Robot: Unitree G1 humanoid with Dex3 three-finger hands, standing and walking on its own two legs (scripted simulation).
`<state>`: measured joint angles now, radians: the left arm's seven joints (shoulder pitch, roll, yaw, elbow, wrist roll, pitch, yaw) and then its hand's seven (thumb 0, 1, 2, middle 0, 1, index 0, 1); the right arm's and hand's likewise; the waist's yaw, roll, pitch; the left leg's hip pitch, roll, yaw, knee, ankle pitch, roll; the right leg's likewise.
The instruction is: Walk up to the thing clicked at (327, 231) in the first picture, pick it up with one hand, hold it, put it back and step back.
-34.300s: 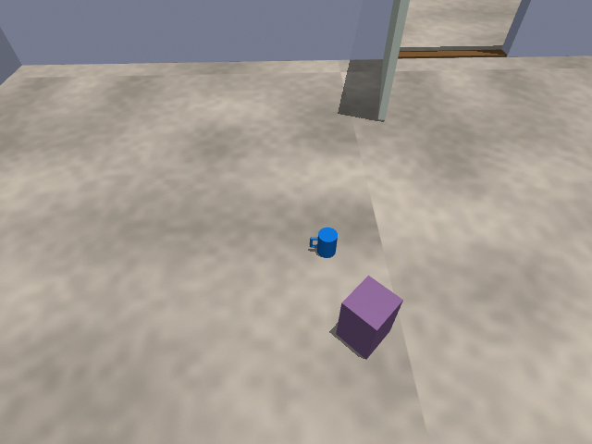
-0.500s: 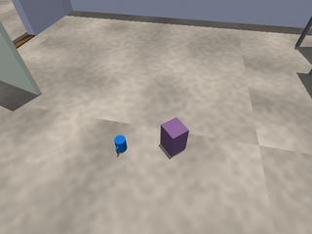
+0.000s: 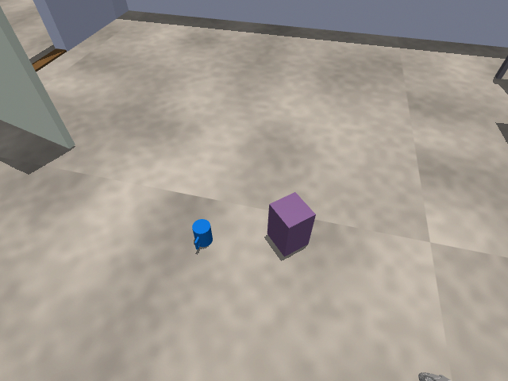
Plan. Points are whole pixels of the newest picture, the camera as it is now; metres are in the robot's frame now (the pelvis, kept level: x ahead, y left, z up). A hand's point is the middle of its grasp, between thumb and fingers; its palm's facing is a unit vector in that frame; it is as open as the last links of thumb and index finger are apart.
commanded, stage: stand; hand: left
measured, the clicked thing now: (201, 236) +0.85 +0.26 -0.72
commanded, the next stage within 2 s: walk up in 1.00 s
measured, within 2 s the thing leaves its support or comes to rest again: neither
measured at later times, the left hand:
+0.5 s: hand out of the picture +0.06 +0.25 -0.15, palm faces -0.03 -0.94 -0.34, open 7.4 cm
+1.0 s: hand out of the picture +0.05 +0.25 -0.15, palm faces -0.03 -0.94 -0.35, open 7.4 cm
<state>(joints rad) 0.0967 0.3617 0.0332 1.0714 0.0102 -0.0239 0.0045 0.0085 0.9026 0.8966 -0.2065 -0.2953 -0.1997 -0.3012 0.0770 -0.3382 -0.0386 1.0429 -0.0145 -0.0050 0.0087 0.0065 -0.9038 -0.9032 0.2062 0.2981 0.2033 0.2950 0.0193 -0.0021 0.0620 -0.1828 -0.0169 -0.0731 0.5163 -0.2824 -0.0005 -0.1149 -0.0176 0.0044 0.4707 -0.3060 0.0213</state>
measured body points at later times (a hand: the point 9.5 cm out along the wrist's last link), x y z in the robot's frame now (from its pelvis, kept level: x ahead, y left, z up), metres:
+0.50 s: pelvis -0.02 +0.00 +0.01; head -0.02 +0.00 +0.46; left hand +0.06 +0.30 -0.12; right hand +0.05 -0.31 -0.12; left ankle +0.00 +0.12 -0.74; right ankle -0.03 -0.14 -0.74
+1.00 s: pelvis -0.02 -0.01 +0.01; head -0.01 -0.01 +0.46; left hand +0.05 +0.29 -0.12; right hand +0.04 -0.31 -0.13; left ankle +0.00 +0.12 -0.74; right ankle -0.03 -0.14 -0.74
